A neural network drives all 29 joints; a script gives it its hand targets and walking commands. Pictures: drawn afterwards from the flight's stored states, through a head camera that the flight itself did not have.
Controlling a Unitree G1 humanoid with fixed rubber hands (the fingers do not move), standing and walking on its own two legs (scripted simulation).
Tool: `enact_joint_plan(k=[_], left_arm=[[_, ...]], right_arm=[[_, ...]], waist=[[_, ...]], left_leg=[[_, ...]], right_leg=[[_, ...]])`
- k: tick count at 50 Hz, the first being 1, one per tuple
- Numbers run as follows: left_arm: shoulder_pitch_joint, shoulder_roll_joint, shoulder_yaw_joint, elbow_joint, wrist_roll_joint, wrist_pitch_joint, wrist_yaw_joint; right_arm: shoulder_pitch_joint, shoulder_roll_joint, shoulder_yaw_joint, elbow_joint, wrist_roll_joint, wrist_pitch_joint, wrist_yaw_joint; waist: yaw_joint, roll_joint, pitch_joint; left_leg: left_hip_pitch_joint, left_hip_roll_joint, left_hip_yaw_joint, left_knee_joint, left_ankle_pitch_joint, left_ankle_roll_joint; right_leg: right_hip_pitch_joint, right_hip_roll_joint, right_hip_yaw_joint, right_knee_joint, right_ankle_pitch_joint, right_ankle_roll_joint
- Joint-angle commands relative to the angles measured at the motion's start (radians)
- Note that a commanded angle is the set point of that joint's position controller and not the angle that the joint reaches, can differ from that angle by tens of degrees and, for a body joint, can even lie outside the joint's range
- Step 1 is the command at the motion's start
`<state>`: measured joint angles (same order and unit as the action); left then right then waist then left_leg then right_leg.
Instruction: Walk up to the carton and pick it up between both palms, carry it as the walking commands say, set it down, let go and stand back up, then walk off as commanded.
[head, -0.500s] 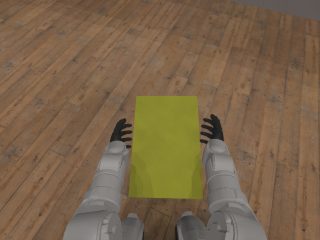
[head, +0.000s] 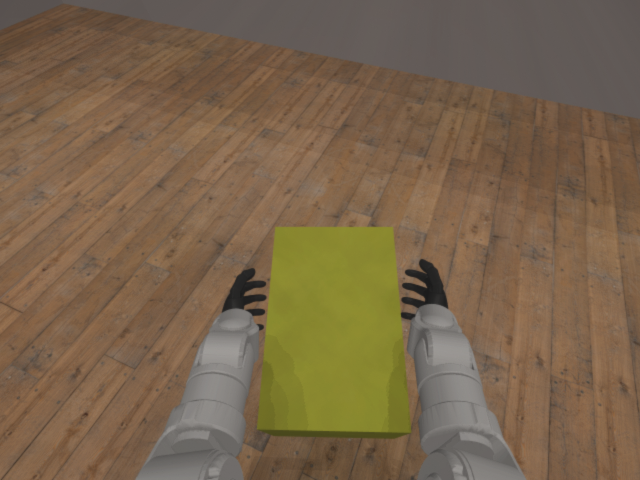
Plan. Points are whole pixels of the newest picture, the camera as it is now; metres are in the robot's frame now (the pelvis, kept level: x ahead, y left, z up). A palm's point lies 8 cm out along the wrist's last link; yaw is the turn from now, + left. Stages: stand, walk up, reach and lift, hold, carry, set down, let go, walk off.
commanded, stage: reach and lift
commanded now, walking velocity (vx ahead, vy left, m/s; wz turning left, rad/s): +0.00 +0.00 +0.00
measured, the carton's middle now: (333, 331) +0.35 -0.03 -0.10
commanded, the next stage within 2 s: hold in 1.72 s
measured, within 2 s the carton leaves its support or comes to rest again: neither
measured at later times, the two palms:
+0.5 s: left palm (227, 305) +0.31 +0.11 +0.05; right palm (442, 296) +0.31 -0.15 +0.07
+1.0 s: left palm (218, 303) +0.31 +0.12 +0.06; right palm (437, 291) +0.31 -0.15 +0.07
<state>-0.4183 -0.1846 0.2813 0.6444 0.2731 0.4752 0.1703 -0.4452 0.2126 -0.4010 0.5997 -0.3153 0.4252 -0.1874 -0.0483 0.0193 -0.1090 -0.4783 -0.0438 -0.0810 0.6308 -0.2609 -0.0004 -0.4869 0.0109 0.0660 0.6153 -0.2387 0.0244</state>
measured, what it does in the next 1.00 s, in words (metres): stands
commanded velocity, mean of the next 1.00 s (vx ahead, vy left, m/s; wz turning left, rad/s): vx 0.00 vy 0.00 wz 0.00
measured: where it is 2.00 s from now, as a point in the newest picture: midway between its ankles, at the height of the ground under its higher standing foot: outside the picture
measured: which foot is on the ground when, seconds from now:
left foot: down 0.00-1.00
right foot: down 0.00-1.00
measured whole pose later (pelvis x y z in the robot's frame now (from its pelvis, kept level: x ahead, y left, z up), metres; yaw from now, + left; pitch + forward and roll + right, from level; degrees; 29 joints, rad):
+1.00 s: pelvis +0.01 +0.00 +0.02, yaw +0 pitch -6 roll +0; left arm -0.40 -0.20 0.28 0.55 0.34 0.75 0.10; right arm -0.43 0.21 -0.33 0.53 -0.33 0.69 -0.19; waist -0.02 0.02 -0.08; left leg -0.12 -0.03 -0.09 0.44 -0.22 0.00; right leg -0.12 0.01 0.07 0.41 -0.19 0.02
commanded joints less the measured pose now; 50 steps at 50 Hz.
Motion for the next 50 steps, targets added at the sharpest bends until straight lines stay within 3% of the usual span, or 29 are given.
enact_joint_plan(k=[1, 3, 4, 5, 6, 9, 13, 15, 17, 18, 19, 20, 21, 24, 25, 26, 27, 28, 29, 33, 34, 36, 37, 39, 40, 42, 47, 49, 50], left_arm=[[-0.749, -1.031, -0.502, -0.127, -0.202, -0.085, -0.396], [-0.762, -1.009, -0.46, -0.118, -0.203, -0.07, -0.399], [-0.799, -1.001, -0.482, -0.157, -0.207, -0.054, -0.404], [-0.804, -1.005, -0.474, -0.14, -0.214, -0.055, -0.406], [-0.849, -1.001, -0.487, -0.171, -0.225, -0.046, -0.408], [-0.804, -1.033, -0.497, -0.178, -0.227, -0.017, -0.408], [-0.786, -1.013, -0.453, -0.151, -0.215, 0.025, -0.412], [-0.834, -1.02, -0.473, -0.204, -0.228, 0.037, -0.413], [-0.78, -0.999, -0.44, -0.146, -0.208, 0.068, -0.416], [-0.818, -1.035, -0.473, -0.208, -0.241, 0.067, -0.418], [-0.845, -1.003, -0.463, -0.206, -0.237, 0.079, -0.418], [-0.813, -1.015, -0.457, -0.186, -0.237, 0.09, -0.427], [-0.808, -1.012, -0.456, -0.185, -0.226, 0.097, -0.423], [-0.824, -1.06, -0.496, -0.228, -0.265, 0.107, -0.426], [-0.801, -1.03, -0.467, -0.21, -0.256, 0.118, -0.426], [-0.789, -1.011, -0.442, -0.211, -0.232, 0.122, -0.427], [-0.784, -1.024, -0.442, -0.179, -0.235, 0.132, -0.428], [-0.822, -1.004, -0.432, -0.215, -0.223, 0.13, -0.427], [-0.863, -1.021, -0.45, -0.223, -0.234, 0.133, -0.431], [-0.837, -1.033, -0.448, -0.255, -0.244, 0.134, -0.422], [-0.824, -1.043, -0.438, -0.23, -0.236, 0.149, -0.419], [-0.838, -1.033, -0.438, -0.215, -0.233, 0.15, -0.426], [-0.864, -1.037, -0.426, -0.217, -0.229, 0.143, -0.423], [-0.855, -1.045, -0.425, -0.212, -0.24, 0.143, -0.425], [-0.851, -1.043, -0.427, -0.206, -0.229, 0.147, -0.427], [-0.838, -1.067, -0.438, -0.205, -0.242, 0.149, -0.418], [-0.784, -1.066, -0.45, -0.231, -0.249, 0.155, -0.41], [-0.805, -1.075, -0.456, -0.236, -0.254, 0.159, -0.411], [-0.781, -1.048, -0.44, -0.247, -0.236, 0.15, -0.411]], right_arm=[[-0.55, 1.088, 0.556, 0.041, 0.2, 0.024, 0.415], [-0.527, 1.069, 0.527, 0.076, 0.174, 0.052, 0.415], [-0.506, 1.069, 0.533, 0.073, 0.182, 0.063, 0.416], [-0.55, 1.078, 0.547, 0.062, 0.197, 0.07, 0.414], [-0.503, 1.065, 0.509, 0.097, 0.176, 0.077, 0.412], [-0.554, 1.091, 0.563, 0.03, 0.222, 0.095, 0.422], [-0.536, 1.085, 0.524, 0.051, 0.204, 0.139, 0.417], [-0.586, 1.105, 0.576, 0.003, 0.24, 0.153, 0.422], [-0.555, 1.06, 0.524, 0.018, 0.222, 0.171, 0.421], [-0.598, 1.109, 0.58, -0.013, 0.267, 0.173, 0.423], [-0.532, 1.09, 0.529, 0.05, 0.231, 0.194, 0.421], [-0.56, 1.102, 0.551, 0.002, 0.25, 0.199, 0.421], [-0.545, 1.09, 0.533, 0.023, 0.243, 0.202, 0.421], [-0.608, 1.124, 0.58, -0.068, 0.284, 0.205, 0.423], [-0.559, 1.114, 0.557, -0.018, 0.258, 0.229, 0.42], [-0.558, 1.114, 0.54, -0.006, 0.249, 0.238, 0.421], [-0.553, 1.09, 0.519, -0.017, 0.239, 0.234, 0.418], [-0.559, 1.115, 0.525, 0.016, 0.249, 0.24, 0.425], [-0.581, 1.095, 0.506, 0.013, 0.239, 0.239, 0.431], [-0.574, 1.123, 0.545, -0.002, 0.26, 0.243, 0.435], [-0.582, 1.113, 0.528, 0.005, 0.264, 0.25, 0.439], [-0.576, 1.095, 0.5, 0.024, 0.243, 0.247, 0.44], [-0.617, 1.116, 0.505, 0.034, 0.243, 0.248, 0.439], [-0.591, 1.118, 0.516, 0.02, 0.245, 0.244, 0.441], [-0.607, 1.076, 0.5, 0.01, 0.237, 0.24, 0.447], [-0.59, 1.064, 0.502, 0.004, 0.244, 0.238, 0.452], [-0.568, 1.07, 0.548, -0.025, 0.262, 0.244, 0.456], [-0.566, 1.052, 0.53, -0.038, 0.25, 0.241, 0.454], [-0.548, 1.061, 0.537, -0.037, 0.247, 0.243, 0.453]], waist=[[0.028, -0.005, -0.433], [0.002, -0.064, -0.367], [0.0, -0.01, -0.394], [0.02, -0.028, -0.386], [-0.02, -0.022, -0.347], [0.015, -0.003, -0.398], [-0.003, -0.026, -0.28], [0.036, -0.031, -0.349], [0.011, -0.016, -0.249], [0.032, -0.011, -0.3], [-0.009, -0.045, -0.23], [0.021, -0.033, -0.288], [0.011, -0.002, -0.241], [0.015, -0.03, -0.331], [0.021, -0.077, -0.272], [0.033, -0.046, -0.239], [0.003, -0.038, -0.206], [0.023, -0.009, -0.204], [0.001, -0.022, -0.211], [0.043, -0.036, -0.267], [0.033, 0.01, -0.242], [0.008, 0.011, -0.205], [0.028, -0.04, -0.203], [0.019, -0.055, -0.234], [0.038, 0.006, -0.222], [0.015, 0.031, -0.215], [0.033, -0.024, -0.256], [0.0, -0.012, -0.249], [0.037, 0.006, -0.24]], left_leg=[[0.156, -0.052, -0.018, -0.108, 0.188, 0.016], [0.168, -0.047, -0.019, -0.121, 0.152, 0.018], [0.186, -0.056, -0.001, -0.134, 0.149, 0.009], [0.19, -0.049, -0.009, -0.141, 0.141, 0.021], [0.212, -0.045, -0.012, -0.151, 0.116, 0.015], [0.247, -0.044, -0.02, -0.164, 0.176, 0.01], [0.256, -0.034, -0.027, -0.195, 0.101, 0.015], [0.289, -0.039, -0.017, -0.206, 0.128, 0.021], [0.275, -0.037, -0.013, -0.219, 0.108, 0.01], [0.304, -0.039, -0.008, -0.219, 0.123, 0.011], [0.301, -0.027, -0.024, -0.221, 0.092, 0.011], [0.332, -0.036, -0.005, -0.231, 0.109, 0.013], [0.286, -0.037, -0.008, -0.237, 0.085, 0.008], [0.358, -0.029, -0.019, -0.229, 0.162, 0.01], [0.337, -0.037, -0.007, -0.237, 0.171, 0.011], [0.305, -0.038, -0.006, -0.249, 0.138, 0.011], [0.31, -0.034, -0.009, -0.251, 0.109, 0.009], [0.305, -0.038, -0.003, -0.254, 0.066, 0.009], [0.299, -0.031, -0.006, -0.263, 0.05, 0.005], [0.32, -0.037, -0.003, -0.254, 0.161, 0.004], [0.311, -0.038, 0.005, -0.26, 0.109, -0.003], [0.307, -0.041, 0.01, -0.265, 0.057, -0.005], [0.32, -0.036, 0.002, -0.265, 0.05, 0.005], [0.329, -0.031, -0.005, -0.264, 0.077, 0.006], [0.286, -0.041, 0.016, -0.273, 0.072, -0.004], [0.299, -0.031, 0.001, -0.273, 0.102, -0.012], [0.353, -0.033, 0.002, -0.268, 0.19, -0.011], [0.368, -0.029, -0.007, -0.271, 0.146, -0.012], [0.355, -0.036, 0.003, -0.273, 0.161, -0.013]], right_leg=[[0.323, 0.076, 0.003, -0.054, 0.237, -0.013], [0.296, 0.078, -0.002, -0.074, 0.207, -0.009], [0.339, 0.072, 0.011, -0.097, 0.219, -0.013], [0.341, 0.066, 0.008, -0.09, 0.206, -0.002], [0.302, 0.072, -0.003, -0.109, 0.172, -0.005], [0.393, 0.069, 0.005, -0.112, 0.229, -0.013], [0.378, 0.069, -0.001, -0.145, 0.158, -0.011], [0.443, 0.064, 0.01, -0.157, 0.182, -0.008], [0.4, 0.066, -0.001, -0.173, 0.163, -0.003], [0.443, 0.06, 0.005, -0.178, 0.163, -0.007], [0.398, 0.066, -0.003, -0.185, 0.128, -0.007], [0.444, 0.06, 0.003, -0.192, 0.16, -0.005], [0.463, 0.06, 0.0, -0.197, 0.146, -0.006], [0.492, 0.067, -0.004, -0.191, 0.205, 0.0], [0.475, 0.064, -0.001, -0.212, 0.215, 0.01], [0.494, 0.061, 0.003, -0.214, 0.201, 0.01], [0.468, 0.061, 0.003, -0.221, 0.167, 0.006], [0.487, 0.053, 0.007, -0.216, 0.138, 0.003], [0.485, 0.062, 0.004, -0.223, 0.113, 0.001], [0.521, 0.065, 0.003, -0.22, 0.213, 0.004], [0.524, 0.063, -0.001, -0.221, 0.17, -0.001], [0.493, 0.058, -0.002, -0.237, 0.121, -0.002], [0.469, 0.061, 0.005, -0.24, 0.096, 0.005], [0.492, 0.066, 0.0, -0.233, 0.129, 0.002], [0.512, 0.065, 0.002, -0.238, 0.135, -0.008], [0.509, 0.069, -0.003, -0.221, 0.166, -0.014], [0.511, 0.072, -0.006, -0.231, 0.231, -0.004], [0.489, 0.073, -0.012, -0.235, 0.178, -0.005], [0.491, 0.072, -0.009, -0.234, 0.197, -0.003]])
